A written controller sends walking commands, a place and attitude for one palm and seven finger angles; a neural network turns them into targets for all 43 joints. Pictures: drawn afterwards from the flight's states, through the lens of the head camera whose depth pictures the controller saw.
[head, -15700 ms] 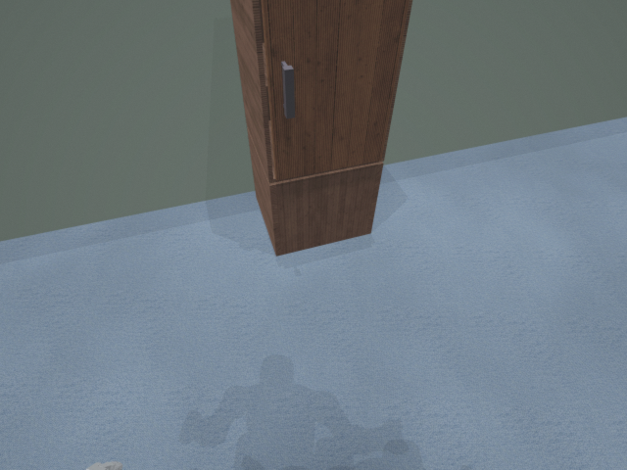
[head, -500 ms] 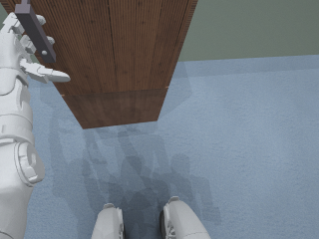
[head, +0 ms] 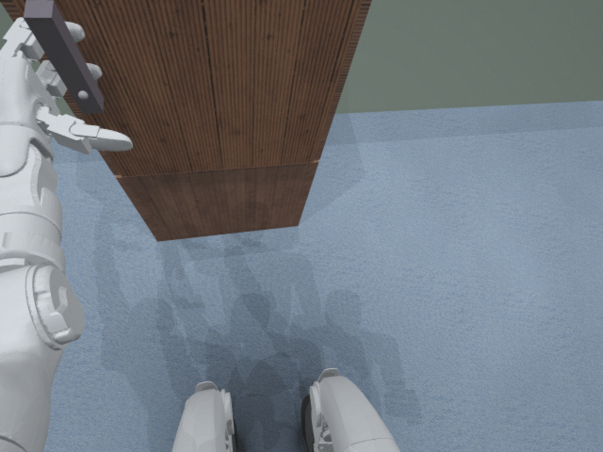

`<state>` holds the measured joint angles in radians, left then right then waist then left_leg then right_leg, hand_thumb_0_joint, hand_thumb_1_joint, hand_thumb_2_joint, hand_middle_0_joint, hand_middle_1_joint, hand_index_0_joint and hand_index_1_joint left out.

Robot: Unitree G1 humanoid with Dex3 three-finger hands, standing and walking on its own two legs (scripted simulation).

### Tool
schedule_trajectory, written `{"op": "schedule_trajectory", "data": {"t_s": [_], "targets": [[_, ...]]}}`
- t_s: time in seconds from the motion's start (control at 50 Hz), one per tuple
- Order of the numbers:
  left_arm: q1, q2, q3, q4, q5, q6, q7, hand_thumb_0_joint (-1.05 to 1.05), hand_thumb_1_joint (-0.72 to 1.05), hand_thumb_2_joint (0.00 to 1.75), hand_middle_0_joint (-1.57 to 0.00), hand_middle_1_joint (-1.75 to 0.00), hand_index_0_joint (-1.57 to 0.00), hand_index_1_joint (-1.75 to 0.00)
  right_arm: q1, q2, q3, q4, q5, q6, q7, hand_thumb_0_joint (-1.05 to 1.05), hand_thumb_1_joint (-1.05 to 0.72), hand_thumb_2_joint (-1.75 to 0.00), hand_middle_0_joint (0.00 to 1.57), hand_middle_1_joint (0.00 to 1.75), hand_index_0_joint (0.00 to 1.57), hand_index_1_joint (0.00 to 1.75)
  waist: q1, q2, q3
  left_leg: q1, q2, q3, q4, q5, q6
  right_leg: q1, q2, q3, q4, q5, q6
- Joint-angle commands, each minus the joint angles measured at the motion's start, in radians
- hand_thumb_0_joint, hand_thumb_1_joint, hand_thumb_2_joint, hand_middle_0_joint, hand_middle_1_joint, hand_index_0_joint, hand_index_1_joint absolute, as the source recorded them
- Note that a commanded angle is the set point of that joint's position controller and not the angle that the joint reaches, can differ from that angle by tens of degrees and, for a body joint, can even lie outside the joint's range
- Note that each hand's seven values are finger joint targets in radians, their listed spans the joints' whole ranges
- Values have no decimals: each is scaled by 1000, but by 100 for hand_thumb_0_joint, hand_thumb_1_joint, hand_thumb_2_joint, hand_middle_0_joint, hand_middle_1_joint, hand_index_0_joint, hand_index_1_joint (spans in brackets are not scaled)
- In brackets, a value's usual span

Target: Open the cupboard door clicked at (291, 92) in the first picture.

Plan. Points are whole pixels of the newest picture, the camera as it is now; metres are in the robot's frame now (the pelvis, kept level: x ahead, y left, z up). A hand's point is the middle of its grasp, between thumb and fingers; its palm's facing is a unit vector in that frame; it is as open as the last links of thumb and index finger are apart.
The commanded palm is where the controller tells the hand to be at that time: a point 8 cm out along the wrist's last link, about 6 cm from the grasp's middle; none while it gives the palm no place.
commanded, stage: close the thumb around the handle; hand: left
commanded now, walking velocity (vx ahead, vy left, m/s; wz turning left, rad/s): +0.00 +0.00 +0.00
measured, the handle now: (71, 51) +0.60 +0.22 +0.08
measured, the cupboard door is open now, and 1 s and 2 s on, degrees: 0 1 44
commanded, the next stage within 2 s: pull the door open along its arc in 0.74 s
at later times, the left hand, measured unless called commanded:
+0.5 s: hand (84, 92) +0.55 +0.21 +0.07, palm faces +0.05 -1.00 -0.02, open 8.3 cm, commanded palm +0.52 +0.24 +0.07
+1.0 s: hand (94, 97) +0.54 +0.20 +0.06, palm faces +0.07 -1.00 -0.03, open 6.1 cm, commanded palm +0.50 +0.23 +0.07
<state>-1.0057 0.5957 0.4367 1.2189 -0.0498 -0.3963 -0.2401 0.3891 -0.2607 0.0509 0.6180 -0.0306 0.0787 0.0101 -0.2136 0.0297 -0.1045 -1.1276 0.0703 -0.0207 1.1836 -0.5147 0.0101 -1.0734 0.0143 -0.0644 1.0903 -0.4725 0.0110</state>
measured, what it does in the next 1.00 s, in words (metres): stands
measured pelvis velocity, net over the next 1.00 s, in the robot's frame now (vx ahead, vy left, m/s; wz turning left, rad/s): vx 0.00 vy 0.00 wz -0.01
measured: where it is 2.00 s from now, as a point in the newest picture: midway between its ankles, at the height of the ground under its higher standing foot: outside the picture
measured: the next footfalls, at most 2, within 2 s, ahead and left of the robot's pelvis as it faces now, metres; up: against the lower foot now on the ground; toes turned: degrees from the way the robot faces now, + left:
none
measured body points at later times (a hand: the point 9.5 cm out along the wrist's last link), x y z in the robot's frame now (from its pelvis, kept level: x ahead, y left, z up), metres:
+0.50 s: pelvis +0.00 +0.00 +0.00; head +0.17 +0.03 +0.41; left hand +0.54 +0.26 +0.07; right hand -0.02 -0.26 -0.10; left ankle +0.01 +0.11 -0.64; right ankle +0.02 -0.13 -0.64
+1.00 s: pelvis +0.00 +0.00 +0.00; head +0.16 +0.02 +0.42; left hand +0.53 +0.25 +0.07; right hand -0.01 -0.26 -0.10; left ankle +0.01 +0.11 -0.64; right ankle +0.02 -0.13 -0.64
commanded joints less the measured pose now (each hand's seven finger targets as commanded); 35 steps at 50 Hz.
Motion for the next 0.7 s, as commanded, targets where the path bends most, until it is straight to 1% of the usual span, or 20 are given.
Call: {"op": "schedule_trajectory", "data": {"t_s": [0.0,0.04,0.08,0.12,0.18,0.2,0.22,0.24,0.28,0.3,0.34,0.4,0.42,0.46,0.5,0.52,0.56,0.62,0.66,0.68], "targets": [[-426,255,30,-183,-14,-53,4,0,-50,30,-30,-120,-30,-120,206,-197,-65,-28,-3,-5,-12,0,-90,-90,20,30,20,30,-14,164,-516,427,-31,-38,-110,435,20,188,45,19,-112,333,-24],[-460,246,16,-208,-12,-52,5,0,-44,32,-30,-121,-30,-121,205,-194,-65,-29,-5,-5,-12,0,-90,-90,20,30,20,30,-21,175,-523,440,-31,-41,-112,432,20,181,44,17,-112,325,-24],[-458,272,38,-225,-11,-63,9,0,-33,37,-31,-122,-31,-122,210,-196,-65,-32,-6,-7,-13,0,-90,-90,20,30,20,30,-10,188,-544,459,-29,-48,-111,449,17,176,46,15,-103,326,-29],[-465,231,11,-221,-10,-66,11,0,-22,42,-32,-123,-32,-123,208,-192,-67,-26,-7,-9,-10,0,-90,-90,20,30,20,30,-20,198,-544,484,-27,-51,-110,465,13,156,46,11,-106,327,-27],[-443,259,37,-189,-14,-59,11,0,-5,49,-33,-125,-33,-125,213,-197,-65,-29,-7,-9,-11,0,-90,-90,20,30,20,30,-17,165,-526,438,-30,-43,-106,445,20,181,48,17,-107,332,-26],[-455,277,37,-200,-5,-59,11,0,0,52,-34,-125,-34,-125,210,-199,-63,-29,-6,-7,-12,0,-90,-90,20,30,20,30,-11,188,-532,447,-28,-47,-112,448,15,175,45,14,-103,326,-27],[-456,235,6,-204,-4,-55,10,0,6,54,-34,-126,-34,-126,209,-195,-65,-29,-6,-7,-10,0,-90,-90,20,30,20,30,-20,200,-534,470,-28,-47,-111,452,15,152,45,12,-107,320,-27],[-453,228,3,-190,-4,-50,11,0,12,56,-34,-127,-34,-127,210,-196,-65,-26,-6,-7,-10,0,-90,-90,20,30,20,30,-23,180,-514,462,-27,-49,-111,441,15,145,45,10,-111,309,-26],[-465,248,21,-186,-9,-51,11,0,23,61,-35,-128,-35,-128,214,-199,-65,-26,-7,-8,-12,0,-90,-90,20,30,20,30,-28,171,-514,452,-27,-50,-108,441,18,149,46,10,-109,311,-27],[-490,284,43,-208,-9,-54,13,0,28,64,-36,-128,-36,-128,214,-202,-65,-24,-8,-9,-14,0,-90,-90,20,30,20,30,-24,184,-541,450,-27,-46,-103,447,19,164,45,16,-107,324,-24],[-459,280,42,-191,-8,-54,9,0,40,68,-36,-130,-36,-130,213,-199,-63,-27,-7,-11,-14,0,-90,-90,20,30,20,30,-16,169,-543,430,-30,-44,-101,440,19,184,45,18,-105,328,-25],[-462,258,27,-222,-7,-61,7,0,56,76,-38,-131,-38,-131,214,-195,-66,-27,-9,-11,-10,0,-90,-90,20,30,20,30,-16,209,-570,479,-27,-46,-99,489,15,168,45,13,-99,355,-26],[-445,270,38,-224,-7,-61,7,0,62,78,-38,-132,-38,-132,218,-197,-66,-27,-9,-8,-9,0,-90,-90,20,30,20,30,-6,213,-572,490,-26,-51,-103,500,11,167,45,9,-98,351,-28],[-451,231,10,-223,-10,-53,6,0,73,83,-39,-133,-39,-133,216,-195,-68,-26,-8,-4,-9,0,-90,-90,20,30,20,30,-19,200,-560,496,-24,-51,-104,504,13,158,46,8,-102,354,-26],[-451,222,9,-243,-15,-55,9,0,84,88,-40,-134,-40,-134,220,-196,-71,-23,-8,-3,-6,0,-90,-90,20,30,20,30,-11,231,-576,538,-22,-58,-107,535,6,141,48,3,-101,355,-29],[-441,214,11,-226,-19,-50,12,0,90,90,-40,-135,-40,-135,220,-195,-72,-22,-9,-2,-6,0,-90,-90,20,30,20,30,-16,196,-561,518,-23,-55,-106,519,10,150,49,3,-107,354,-26],[-452,217,6,-199,-15,-39,16,0,90,90,-40,-135,-40,-135,216,-196,-68,-21,-6,-3,-8,0,-90,-90,20,30,20,30,-27,164,-513,463,-26,-49,-111,460,15,157,49,6,-114,329,-24],[-459,252,34,-219,-3,-53,30,0,90,90,-40,-135,-40,-135,219,-195,-69,-25,-9,-4,-11,0,-90,-90,20,30,20,30,-13,188,-543,477,-27,-51,-109,477,13,158,46,10,-106,334,-26],[-454,220,18,-206,-6,-53,41,0,90,90,-40,-135,-40,-135,217,-192,-68,-25,-11,-5,-7,0,-90,-90,20,30,20,30,-18,180,-521,480,-27,-52,-112,475,12,149,46,5,-109,326,-26],[-468,227,17,-216,-1,-63,45,0,90,90,-40,-135,-40,-135,219,-193,-67,-24,-13,-6,-7,0,-90,-90,20,30,20,30,-21,175,-523,481,-26,-55,-110,480,13,149,47,6,-104,330,-28]]}}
